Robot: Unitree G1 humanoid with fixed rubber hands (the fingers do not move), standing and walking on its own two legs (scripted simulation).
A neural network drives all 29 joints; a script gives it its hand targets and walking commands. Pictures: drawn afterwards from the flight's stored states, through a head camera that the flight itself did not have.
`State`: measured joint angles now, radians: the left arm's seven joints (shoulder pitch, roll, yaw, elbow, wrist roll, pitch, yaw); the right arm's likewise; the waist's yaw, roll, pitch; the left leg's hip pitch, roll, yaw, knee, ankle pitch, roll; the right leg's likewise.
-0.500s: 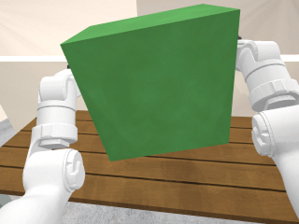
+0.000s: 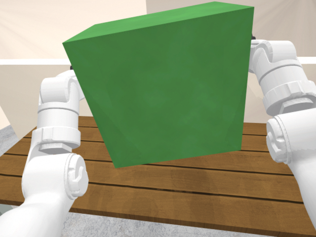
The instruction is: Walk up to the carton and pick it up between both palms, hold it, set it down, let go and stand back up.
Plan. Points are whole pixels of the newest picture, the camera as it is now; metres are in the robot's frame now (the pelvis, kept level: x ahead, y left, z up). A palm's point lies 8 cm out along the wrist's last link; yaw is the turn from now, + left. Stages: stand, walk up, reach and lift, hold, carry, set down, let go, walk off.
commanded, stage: hold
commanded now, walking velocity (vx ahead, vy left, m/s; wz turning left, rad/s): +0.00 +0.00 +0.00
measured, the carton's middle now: (164, 84) +0.35 -0.03 +0.30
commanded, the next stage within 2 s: none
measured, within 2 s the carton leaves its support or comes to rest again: neither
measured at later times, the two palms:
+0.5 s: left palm (76, 81) +0.36 +0.18 +0.32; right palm (243, 54) +0.36 -0.20 +0.36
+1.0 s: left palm (79, 79) +0.36 +0.17 +0.32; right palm (246, 53) +0.36 -0.21 +0.36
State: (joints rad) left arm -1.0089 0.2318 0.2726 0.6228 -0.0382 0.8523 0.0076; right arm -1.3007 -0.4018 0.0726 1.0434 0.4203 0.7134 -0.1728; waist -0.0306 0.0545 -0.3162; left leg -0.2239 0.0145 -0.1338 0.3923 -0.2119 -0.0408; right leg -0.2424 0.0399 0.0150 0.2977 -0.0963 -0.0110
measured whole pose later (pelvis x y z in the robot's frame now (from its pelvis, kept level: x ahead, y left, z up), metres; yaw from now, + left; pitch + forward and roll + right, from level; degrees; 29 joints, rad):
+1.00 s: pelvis +0.00 +0.00 +0.00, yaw +1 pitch +2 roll -1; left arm -1.01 0.24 0.27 0.63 -0.05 0.85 0.01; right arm -1.30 -0.40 0.08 1.05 0.42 0.71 -0.17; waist -0.04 0.06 -0.32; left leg -0.22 0.01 -0.15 0.39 -0.21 -0.04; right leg -0.23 0.04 0.01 0.30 -0.10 -0.01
